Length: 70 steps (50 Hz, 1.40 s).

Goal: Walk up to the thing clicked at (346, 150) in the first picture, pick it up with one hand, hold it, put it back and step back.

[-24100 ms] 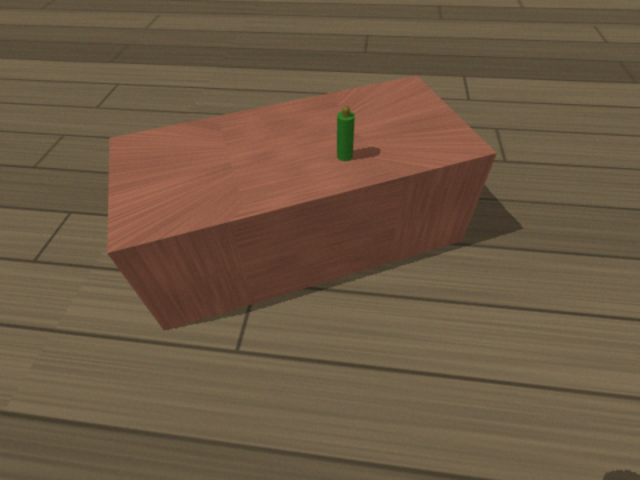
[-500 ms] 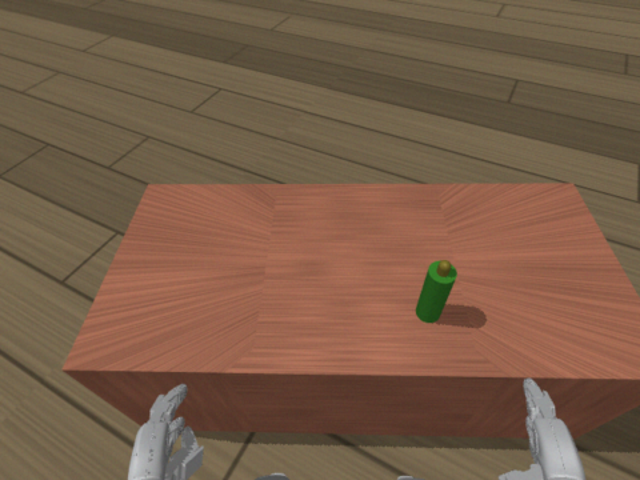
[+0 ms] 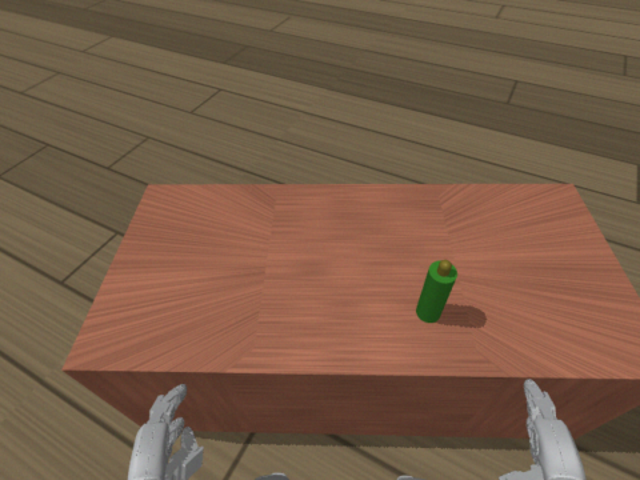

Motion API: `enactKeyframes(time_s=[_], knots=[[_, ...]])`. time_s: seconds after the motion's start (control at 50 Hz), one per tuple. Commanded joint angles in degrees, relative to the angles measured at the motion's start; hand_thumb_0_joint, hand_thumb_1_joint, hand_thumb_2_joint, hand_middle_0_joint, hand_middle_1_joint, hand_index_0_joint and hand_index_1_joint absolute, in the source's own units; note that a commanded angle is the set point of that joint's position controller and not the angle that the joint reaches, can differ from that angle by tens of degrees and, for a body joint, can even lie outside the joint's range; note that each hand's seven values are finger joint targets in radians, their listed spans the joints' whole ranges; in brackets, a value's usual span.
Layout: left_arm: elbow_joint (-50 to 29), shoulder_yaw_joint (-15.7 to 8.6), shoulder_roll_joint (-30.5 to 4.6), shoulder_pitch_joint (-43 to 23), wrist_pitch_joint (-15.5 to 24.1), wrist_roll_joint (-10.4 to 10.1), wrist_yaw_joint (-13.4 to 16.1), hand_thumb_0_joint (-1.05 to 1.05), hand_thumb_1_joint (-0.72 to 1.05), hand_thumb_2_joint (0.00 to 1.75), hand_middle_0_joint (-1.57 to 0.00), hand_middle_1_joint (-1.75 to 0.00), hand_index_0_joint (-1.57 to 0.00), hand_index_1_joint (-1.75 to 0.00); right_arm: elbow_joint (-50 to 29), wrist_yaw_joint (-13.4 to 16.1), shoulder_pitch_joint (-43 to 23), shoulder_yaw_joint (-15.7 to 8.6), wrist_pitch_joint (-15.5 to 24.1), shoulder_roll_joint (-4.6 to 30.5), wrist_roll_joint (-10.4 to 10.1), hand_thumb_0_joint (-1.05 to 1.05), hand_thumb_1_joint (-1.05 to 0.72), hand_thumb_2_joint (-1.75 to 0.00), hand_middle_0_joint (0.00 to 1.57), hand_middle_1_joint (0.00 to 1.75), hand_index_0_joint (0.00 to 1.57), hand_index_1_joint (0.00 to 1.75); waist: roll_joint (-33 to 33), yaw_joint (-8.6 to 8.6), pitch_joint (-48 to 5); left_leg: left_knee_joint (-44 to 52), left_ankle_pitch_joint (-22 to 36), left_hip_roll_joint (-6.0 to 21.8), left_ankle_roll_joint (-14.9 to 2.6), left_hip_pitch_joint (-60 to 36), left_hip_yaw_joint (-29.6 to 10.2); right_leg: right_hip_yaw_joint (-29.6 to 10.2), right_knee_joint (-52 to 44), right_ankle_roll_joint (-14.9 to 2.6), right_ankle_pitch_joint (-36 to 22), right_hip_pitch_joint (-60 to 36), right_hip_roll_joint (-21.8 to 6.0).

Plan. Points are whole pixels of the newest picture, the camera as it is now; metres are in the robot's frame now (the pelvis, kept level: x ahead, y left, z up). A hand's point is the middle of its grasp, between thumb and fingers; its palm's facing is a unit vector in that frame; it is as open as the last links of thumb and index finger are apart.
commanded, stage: home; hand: right
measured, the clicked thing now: (436, 289) +0.49 -0.18 -0.18
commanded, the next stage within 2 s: stand in 0.38 s
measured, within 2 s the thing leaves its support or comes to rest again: neither
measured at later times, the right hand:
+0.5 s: hand (498, 460) +0.17 -0.18 -0.05, palm faces +0.11 +0.95 -0.28, open 17.6 cm
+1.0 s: hand out of the picture +0.06 -0.25 -0.11, palm faces -0.01 +0.93 -0.37, open 8.4 cm
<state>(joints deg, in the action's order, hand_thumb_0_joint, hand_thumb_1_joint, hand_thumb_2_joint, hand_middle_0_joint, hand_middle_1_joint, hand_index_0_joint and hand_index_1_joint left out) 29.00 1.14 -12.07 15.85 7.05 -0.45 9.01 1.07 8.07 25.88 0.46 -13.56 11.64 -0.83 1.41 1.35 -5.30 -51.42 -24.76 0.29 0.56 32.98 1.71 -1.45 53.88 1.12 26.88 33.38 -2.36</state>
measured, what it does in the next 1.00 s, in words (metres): stands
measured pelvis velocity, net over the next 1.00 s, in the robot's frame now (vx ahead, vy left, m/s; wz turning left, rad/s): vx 0.01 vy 0.00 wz -0.01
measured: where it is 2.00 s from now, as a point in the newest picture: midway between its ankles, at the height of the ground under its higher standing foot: outside the picture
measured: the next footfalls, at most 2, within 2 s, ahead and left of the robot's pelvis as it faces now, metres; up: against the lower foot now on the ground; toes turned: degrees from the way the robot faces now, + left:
none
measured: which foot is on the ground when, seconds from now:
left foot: down 0.00-1.00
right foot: down 0.00-1.00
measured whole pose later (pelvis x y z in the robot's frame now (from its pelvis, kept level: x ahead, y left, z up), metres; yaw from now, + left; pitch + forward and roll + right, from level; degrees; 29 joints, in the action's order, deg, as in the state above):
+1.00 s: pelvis +0.01 +0.00 +0.04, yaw -1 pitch -3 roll +0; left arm 58.3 -0.9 -19.0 11.8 0.2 1.6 0.4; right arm 56.3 1.3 13.4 -0.4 0.7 18.9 2.0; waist 0.5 0.1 1.7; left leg -32.8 -17.1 2.0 0.6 12.8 1.5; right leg -0.7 31.7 0.8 17.1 11.8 -0.5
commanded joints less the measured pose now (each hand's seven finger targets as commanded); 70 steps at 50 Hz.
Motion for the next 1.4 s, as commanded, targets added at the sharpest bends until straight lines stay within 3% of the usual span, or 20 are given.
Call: enactKeyframes(time_s=[0.0, 0.1, 0.2, 0.24, 0.32, 0.46, 0.48, 0.5, 0.52, 0.58, 0.62, 0.64, 0.68, 0.78, 0.84, 0.92, 1.0, 1.08, 1.18, 1.38], knots=[[-8.97, -2.97, -7.2, -3.94, 3.13, -0.07, 0.63, 0.0, 0.9, 0.9, -0.2, -0.3, -0.2, -0.3, -11.15, 0.53, -2.03, -3.21, 2.76, 5.61, 0.43, 0.0, 0.6, -0.02, 0.05, 0.04, 0.05, 0.04, 0.77, -0.2, -4.76, 8.33, 9.32, -1.46, -0.79, -3.21, 1.47, 1.25, -9.55, -1.38, -10.85, -2.98, 1.44], [-9.37, -2.97, -7.06, -4.43, 3.36, -0.02, 0.76, 0.0, 0.9, 0.9, -0.2, -0.3, -0.2, -0.3, -11.71, 0.43, -2.25, -3.2, 2.94, 5.82, 0.41, 0.0, 0.59, -0.03, 0.05, 0.04, 0.05, 0.04, -0.35, -0.23, -4.69, 9.23, 7.12, -1.38, -0.67, -3.23, 1.24, 1.63, -9.21, -1.54, -8.42, -1.9, 1.69], [-9.34, -2.91, -6.98, -4.08, 3.44, -0.05, 0.93, 0.0, 0.9, 0.9, -0.2, -0.3, -0.2, -0.3, -12.1, 0.48, -1.88, -2.85, 2.99, 5.22, 0.42, 0.0, 0.59, -0.03, 0.05, 0.05, 0.05, 0.05, -1.08, 0.08, -6.87, 8.65, 10.99, -1.13, -0.45, -4.3, 0.76, 1.96, -7.98, -1.7, -11.74, -3.1, 1.89], [-8.78, -2.91, -7.11, -3.81, 3.54, -0.05, 0.88, 0.0, 0.9, 0.9, -0.2, -0.3, -0.2, -0.3, -11.1, 0.53, -1.74, -3.05, 2.73, 5.45, 0.43, 0.0, 0.6, -0.02, 0.05, 0.04, 0.05, 0.04, -0.13, -0.04, -4.53, 8.62, 9.42, -1.21, -0.52, -3.31, 1.12, 1.76, -8.85, -1.55, -10.28, -2.1, 1.8], [-9.09, -3.07, -7.14, -4.02, 3.57, 0.05, 0.86, 0.0, 0.9, 0.9, -0.2, -0.3, -0.2, -0.3, -11.84, 0.69, -2.18, -3.8, 2.76, 6.2, 0.59, 0.0, 0.58, -0.03, 0.05, 0.05, 0.05, 0.05, -0.26, -0.11, -5.53, 8.75, 7.84, -1.32, -0.66, -3.11, 1.23, 1.41, -8.99, -1.61, -9.05, -2.26, 1.62], [-9.04, -2.74, -7.03, -4.4, 3.89, 0.02, 0.85, 0.0, 0.9, 0.9, -0.2, -0.3, -0.2, -0.3, -12.3, 0.59, -2.61, -2.89, 2.97, 5.59, 0.39, 0.0, 0.58, -0.03, 0.05, 0.05, 0.05, 0.05, 0.3, -0.25, -4.63, 8.9, 7.35, -1.22, -0.71, -2.81, 1.05, 1.61, -9.14, -1.57, -8.42, -2.18, 1.66], [4.27, -4.52, -16.6, -7.12, 0.2, 7.24, -2.57, 0.0, 0.9, 0.9, -0.2, -0.3, -0.2, -0.3, 7.81, -2.79, -9.4, -5.73, 8.8, 15.72, 6.88, 0.0, 0.5, -0.11, 0.13, 0.13, 0.13, 0.13, -2.95, -2.48, 1.6, 10.09, 6.02, 3.08, -4.24, -10.1, -5.32, -3.37, -11.07, -5.24, -12.86, -4.14, -0.8], [4.95, -5.51, -16.74, -6.18, -1.2, 7.47, -4.19, 0.0, 0.9, 0.9, -0.2, -0.3, -0.2, -0.3, 14.69, -4.23, -7.68, -6.33, 11.06, 15.74, 6.7, 0.0, 0.42, -0.19, 0.2, 0.21, 0.2, 0.21, -3.18, -2.04, -0.81, 10.63, 4.14, 4.29, -5.8, -10.04, -7.14, -2.09, -11.15, -5.89, -10.79, -5.63, -0.18], [5.03, -5.78, -16.0, -6.66, -2.12, 6.71, -4.91, 0.0, 0.9, 0.9, -0.2, -0.3, -0.2, -0.3, 16.56, -5.0, -7.46, -6.06, 12.62, 16.54, 6.8, 0.0, 0.34, -0.27, 0.2, 0.29, 0.2, 0.29, -5.55, -1.48, 0.98, 13.3, 2.88, 4.76, -6.46, -7.41, -8.52, -1.61, -10.07, -5.88, -7.65, -5.57, 0.13], [7.75, -4.84, -15.16, -5.53, -2.97, 4.06, -7.29, 0.0, 0.9, 0.9, -0.2, -0.3, -0.2, -0.3, 22.29, -6.64, -11.21, -5.11, 14.99, 16.47, 4.71, 0.0, 0.1, -0.51, 0.2, 0.3, 0.2, 0.3, -5.31, -0.07, 0.31, 14.79, 6.09, 6.25, -5.82, -9.32, -10.33, -1.54, -13.03, -5.23, -6.33, -9.22, 0.6], [10.14, -5.16, -15.97, -6.52, -3.27, 3.46, -8.08, 0.0, 0.9, 0.9, -0.2, -0.3, -0.2, -0.3, 26.22, -6.94, -12.38, -4.67, 15.42, 15.23, 3.68, 0.0, -0.06, -0.67, 0.2, 0.3, 0.2, 0.3, -1.13, -1.04, -0.16, 13.41, 8.53, 4.41, -4.44, -10.85, -6.8, -3.75, -15.68, -5.3, -9.48, -10.56, -0.1], [11.31, -5.07, -15.83, -7.03, -3.44, 3.35, -8.31, 0.0, 0.9, 0.9, -0.2, -0.3, -0.2, -0.3, 28.6, -6.91, -12.27, -4.49, 15.66, 15.3, 3.73, 0.0, -0.14, -0.75, 0.2, 0.3, 0.2, 0.3, -0.58, -1.32, 0.98, 13.97, 7.64, 4.09, -4.19, -10.71, -6.52, -4.28, -16.73, -5.16, -9.29, -10.68, -0.26], [13.49, -4.9, -15.93, -7.1, -3.49, 3.14, -8.57, 0.0, 0.9, 0.9, -0.2, -0.3, -0.2, -0.3, 32.56, -6.93, -13.09, -4.45, 16.15, 15.31, 3.69, 0.0, -0.3, -0.9, 0.2, 0.3, 0.2, 0.3, 0.45, -1.75, 0.54, 13.28, 11.28, 3.4, -3.76, -14.04, -5.36, -6.16, -19.24, -5.4, -12.94, -11.17, -1.7], [18.43, -5.15, -17.43, -7.31, -4.05, 2.56, -8.17, 0.0, 0.9, 0.9, -0.2, -0.3, -0.2, -0.3, 41.14, -6.56, -13.39, -4.34, 16.21, 16.39, 3.18, 0.0, -0.7, -0.9, 0.2, 0.3, 0.2, 0.3, 1.35, -2.07, 1.15, 16.11, 17.02, 3.97, -3.47, -19.43, -5.12, -7.11, -23.55, -5.11, -20.62, -14.87, -2.86], [21.19, -5.01, -17.58, -7.45, -4.8, 2.13, -8.02, 0.0, 0.9, 0.9, -0.2, -0.3, -0.2, -0.3, 45.73, -6.43, -13.61, -4.11, 16.14, 17.2, 3.04, 0.0, -0.9, -0.9, 0.2, 0.3, 0.2, 0.3, -0.13, -2.02, 2.72, 20.27, 17.95, 4.7, -3.05, -21.11, -5.41, -6.47, -25.94, -4.63, -20.24, -16.73, -2.65], [25.33, -4.52, -17.58, -6.24, -5.32, 1.75, -7.91, 0.0, 0.9, 0.9, -0.2, -0.3, -0.2, -0.3, 51.07, -6.12, -13.96, -3.48, 16.1, 17.77, 2.6, 0.0, -0.9, -0.9, 0.2, 0.3, 0.2, 0.3, -0.63, -1.53, 3.28, 24.21, 22.6, 5.6, -2.53, -22.88, -5.63, -5.71, -28.79, -3.99, -24.86, -22.11, -2.83], [27.91, -4.28, -17.86, -7.74, -6.01, 1.54, -7.97, 0.0, 0.9, 0.9, -0.2, -0.3, -0.2, -0.3, 54.51, -6.04, -16.34, -3.17, 15.86, 18.36, 2.44, 0.0, -0.9, -0.9, 0.2, 0.3, 0.2, 0.3, -2.17, -1.23, 7.08, 29.76, 16.98, 6.25, -2.18, -22.55, -6.32, -5.05, -32.64, -3.22, -17.31, -22.49, -2.4], [30.28, -3.99, -17.74, -7.96, -5.97, 1.48, -8.09, 0.0, 0.9, 0.9, -0.2, -0.3, -0.2, -0.3, 57.18, -6.09, -17.17, -2.97, 16.12, 18.42, 2.23, 0.0, -0.9, -0.9, 0.2, 0.3, 0.2, 0.3, -2.23, -1.15, 6.51, 32.13, 18.29, 6.66, -1.91, -23.9, -6.35, -4.68, -33.98, -2.88, -18.47, -24.99, -2.76], [32.27, -3.8, -17.91, -9.05, -5.94, 1.52, -8.35, 0.0, 0.9, 0.9, -0.2, -0.3, -0.2, -0.3, 59.62, -6.22, -17.78, -2.77, 15.89, 18.31, 2.22, 0.0, -0.9, -0.9, 0.2, 0.3, 0.2, 0.3, -2.57, -1.18, 8.28, 35.18, 12.94, 6.58, -1.68, -23.15, -6.37, -4.75, -35.76, -2.49, -16.59, -25.43, -3.1], [34.19, -3.46, -17.81, -10.23, -5.89, 1.7, -8.39, 0.0, 0.9, 0.9, -0.2, -0.3, -0.2, -0.3, 61.38, -6.67, -19.63, -2.89, 15.38, 18.54, 2.07, 0.0, -0.9, -0.9, 0.2, 0.3, 0.2, 0.3, -1.37, -1.66, 8.22, 35.95, 10.04, 6.52, -1.8, -24.25, -6.22, -5.05, -38.0, -2.08, -14.48, -24.24, -3.55]])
